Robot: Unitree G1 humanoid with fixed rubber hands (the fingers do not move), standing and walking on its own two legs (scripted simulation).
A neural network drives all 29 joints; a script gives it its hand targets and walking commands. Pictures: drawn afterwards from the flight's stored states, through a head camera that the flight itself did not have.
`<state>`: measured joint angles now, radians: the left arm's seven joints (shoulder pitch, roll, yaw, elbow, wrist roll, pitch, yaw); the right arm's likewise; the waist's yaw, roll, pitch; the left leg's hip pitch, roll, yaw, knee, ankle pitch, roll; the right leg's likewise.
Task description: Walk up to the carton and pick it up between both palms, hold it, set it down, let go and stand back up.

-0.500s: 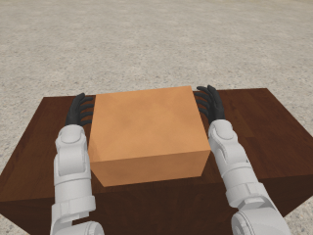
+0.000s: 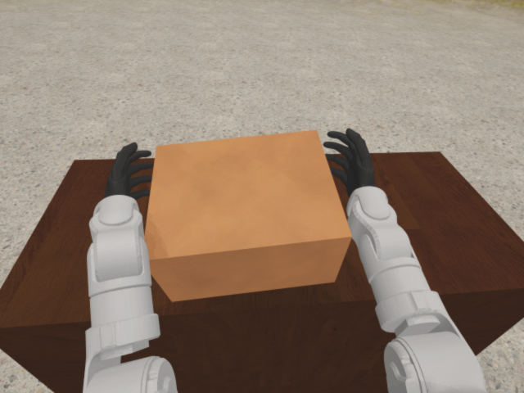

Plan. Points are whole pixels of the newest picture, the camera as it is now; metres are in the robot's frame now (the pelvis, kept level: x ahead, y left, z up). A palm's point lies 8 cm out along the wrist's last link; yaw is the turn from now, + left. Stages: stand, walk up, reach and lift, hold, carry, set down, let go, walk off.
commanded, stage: hold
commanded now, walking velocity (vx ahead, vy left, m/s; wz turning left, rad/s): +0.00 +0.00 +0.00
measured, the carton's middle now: (245, 214) +0.36 +0.01 +0.11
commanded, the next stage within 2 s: none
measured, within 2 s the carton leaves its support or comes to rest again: neither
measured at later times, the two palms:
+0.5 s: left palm (121, 195) +0.35 +0.19 +0.18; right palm (359, 178) +0.36 -0.16 +0.19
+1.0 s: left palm (121, 196) +0.35 +0.18 +0.18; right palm (359, 179) +0.36 -0.16 +0.18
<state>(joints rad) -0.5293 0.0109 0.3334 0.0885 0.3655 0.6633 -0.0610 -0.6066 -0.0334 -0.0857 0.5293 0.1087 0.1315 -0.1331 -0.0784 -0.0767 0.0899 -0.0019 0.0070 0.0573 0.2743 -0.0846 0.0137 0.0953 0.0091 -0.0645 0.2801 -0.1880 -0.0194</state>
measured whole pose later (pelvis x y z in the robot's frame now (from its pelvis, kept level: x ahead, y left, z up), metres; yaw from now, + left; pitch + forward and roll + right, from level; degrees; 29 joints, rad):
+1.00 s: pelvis +0.01 +0.00 +0.00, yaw +0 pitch -12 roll +0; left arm -0.50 -0.01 0.36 0.03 0.39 0.72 -0.08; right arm -0.60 -0.02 -0.06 0.49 0.12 0.19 -0.14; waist -0.09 -0.07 0.09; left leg 0.04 0.01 0.06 0.27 -0.10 0.01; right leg 0.14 0.01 -0.07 0.27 -0.20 -0.02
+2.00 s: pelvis +0.00 +0.00 +0.00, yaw +0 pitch -12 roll +0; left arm -0.54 -0.01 0.35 0.06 0.39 0.72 -0.06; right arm -0.63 -0.03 -0.09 0.54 0.11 0.16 -0.12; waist -0.08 -0.07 0.09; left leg 0.02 0.01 0.06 0.27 -0.09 0.01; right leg 0.12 0.01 -0.06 0.28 -0.19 -0.02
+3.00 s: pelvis +0.00 +0.00 +0.00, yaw +0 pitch -12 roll +0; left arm -0.54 -0.01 0.37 0.06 0.39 0.71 -0.07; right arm -0.63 -0.03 -0.09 0.54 0.10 0.16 -0.13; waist -0.08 -0.07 0.09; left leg 0.02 0.01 0.06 0.27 -0.09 0.01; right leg 0.12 0.01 -0.06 0.28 -0.19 -0.02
